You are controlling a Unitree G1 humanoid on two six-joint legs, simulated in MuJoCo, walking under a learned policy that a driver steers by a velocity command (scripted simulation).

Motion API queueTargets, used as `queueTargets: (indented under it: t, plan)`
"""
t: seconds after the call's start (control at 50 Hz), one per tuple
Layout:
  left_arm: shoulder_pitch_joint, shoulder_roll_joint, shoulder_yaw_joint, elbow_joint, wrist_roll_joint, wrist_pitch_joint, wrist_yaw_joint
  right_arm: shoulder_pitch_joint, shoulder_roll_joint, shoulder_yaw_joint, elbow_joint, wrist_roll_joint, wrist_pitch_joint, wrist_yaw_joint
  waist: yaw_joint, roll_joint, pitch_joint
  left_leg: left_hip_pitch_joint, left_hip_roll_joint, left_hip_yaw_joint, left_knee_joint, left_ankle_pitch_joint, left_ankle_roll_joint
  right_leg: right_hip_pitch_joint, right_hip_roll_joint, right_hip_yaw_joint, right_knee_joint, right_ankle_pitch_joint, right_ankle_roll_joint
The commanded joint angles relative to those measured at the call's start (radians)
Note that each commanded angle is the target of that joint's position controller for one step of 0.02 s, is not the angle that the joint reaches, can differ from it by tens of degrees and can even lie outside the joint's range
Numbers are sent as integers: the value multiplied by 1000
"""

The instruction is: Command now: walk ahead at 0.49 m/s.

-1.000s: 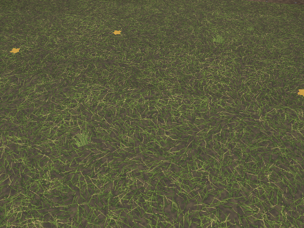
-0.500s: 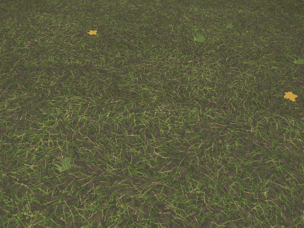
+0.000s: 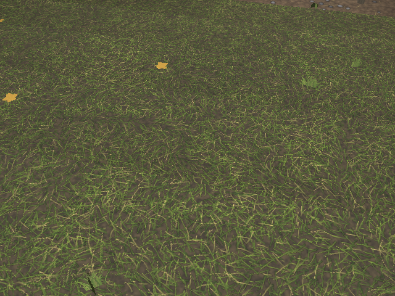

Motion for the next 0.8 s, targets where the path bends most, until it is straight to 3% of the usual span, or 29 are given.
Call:
queueTargets:
  t: [0.02,0.12,0.16,0.18,0.2,0.22,0.24,0.26,0.28,0.3,0.32,0.36,0.4,0.5,0.58,0.66,0.7,0.72,0.74,0.76,0.78,0.8]
  plan:
    - [-12,160,27,-55,-10,-11,14,-74,-28,2,-58,2,-10,11,-14,-77,62,52,-30,38,-171,149,-10,-83,-252,131,-132,142,-129]
    - [85,167,33,-16,-19,13,17,-209,-37,12,-113,13,-20,41,24,-80,93,27,-62,40,-305,83,10,86,-315,144,-55,179,-121]
    - [78,179,39,-17,-21,25,20,-182,-65,4,-122,15,-29,49,-12,-100,78,87,-81,34,-345,8,30,129,-341,175,5,263,-106]
    - [57,192,44,-24,-22,30,20,-126,-90,-7,-111,16,-33,50,-48,-119,47,175,-104,48,-356,-30,41,130,-337,179,61,373,-95]
    - [27,189,42,-36,-22,34,20,-6,-124,-26,-78,14,-37,46,-116,-118,-23,345,-134,74,-382,-30,62,105,-300,156,191,514,-75]
    - [16,155,27,-54,-13,34,18,186,-186,-52,-28,3,-40,38,-193,-97,-162,642,-79,26,-335,-1,104,-27,-240,119,420,469,-43]
    - [98,51,-1,-81,-2,20,13,339,-292,-79,-3,-19,-34,28,-187,100,-345,1062,190,-330,-334,-58,222,-395,-101,46,812,92,29]
    - [134,33,-9,-69,-27,-1,10,362,-243,-63,9,-13,-26,32,-179,248,-454,1152,298,-658,-495,-186,298,-579,-27,149,1026,-419,45]
    - [59,144,22,-79,-55,-10,12,288,-162,-39,-5,-6,-26,30,-177,154,-302,1031,257,-542,-521,-253,244,-667,-91,202,1114,-386,31]
    - [-9,153,26,-99,-59,-9,16,205,-115,-24,-25,-5,-27,27,-156,104,-184,882,226,-390,-541,-234,201,-687,-146,168,1112,-299,21]
    - [-40,140,31,-103,-51,-3,23,135,-80,-13,-30,-10,-31,31,-125,47,-103,730,184,-281,-586,-191,179,-646,-183,158,1058,-219,22]
    - [-7,98,41,-95,-42,28,26,77,-42,-5,-23,-22,-36,34,-67,79,-35,565,125,-129,-655,-145,148,-542,-228,168,981,-131,19]
    - [-8,64,42,-108,-42,51,25,83,-55,-12,-10,-24,-40,29,-49,61,-3,515,118,-42,-695,-71,159,-542,-235,162,956,-88,23]
    - [-122,57,47,-170,-22,63,14,125,-97,-28,5,-32,-34,-3,-54,22,42,557,107,119,-707,75,154,-636,-224,161,726,141,42]
    - [-268,35,31,-228,-15,60,-14,183,-127,-39,11,-17,-22,-18,-103,-4,88,613,118,205,-707,91,141,-627,-208,75,544,223,32]
    - [-348,39,26,-289,-21,66,-39,237,-146,-51,20,5,9,-17,-120,3,112,758,158,250,-623,227,131,-653,-183,17,465,103,-2]
    - [-322,69,40,-308,-23,71,-49,214,-175,-58,8,15,22,-18,-82,35,71,787,159,280,-515,526,110,-543,-125,-42,448,6,-36]
    - [-262,97,55,-303,-26,73,-50,198,-193,-62,1,21,29,-19,-41,54,25,788,154,291,-411,685,99,-443,-84,-71,452,-47,-56]
    - [-135,140,79,-278,-32,74,-47,175,-204,-62,-6,26,34,-18,36,53,-47,758,129,307,-238,746,78,-267,-40,-87,410,-38,-84]
    - [25,210,117,-237,-35,77,-28,164,-200,-58,-14,25,33,-17,114,12,-135,610,84,320,10,602,31,9,-22,-37,334,30,-124]
    - [92,311,135,-212,-35,83,-6,201,-77,-24,-45,-20,19,-11,63,-221,-192,254,-29,299,368,-189,-18,287,-257,373,298,32,-219]
    - [90,322,120,-241,-19,63,-17,241,-39,-3,-86,1,-25,3,13,-260,-370,22,-186,49,594,-594,-39,468,-442,904,106,-106,-387]
Next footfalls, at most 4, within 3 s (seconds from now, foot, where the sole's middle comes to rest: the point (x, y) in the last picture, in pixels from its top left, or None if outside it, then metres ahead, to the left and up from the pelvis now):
0.22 left None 0.32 0.16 -0.78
0.76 right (258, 283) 0.56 -0.13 -0.78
1.30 left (227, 209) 0.85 -0.02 -0.78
1.88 right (296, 176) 1.17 -0.36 -0.97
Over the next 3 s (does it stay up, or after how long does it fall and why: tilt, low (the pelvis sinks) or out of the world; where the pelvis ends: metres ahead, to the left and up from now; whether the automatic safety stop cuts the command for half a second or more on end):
stays up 1.41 -0.30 -0.19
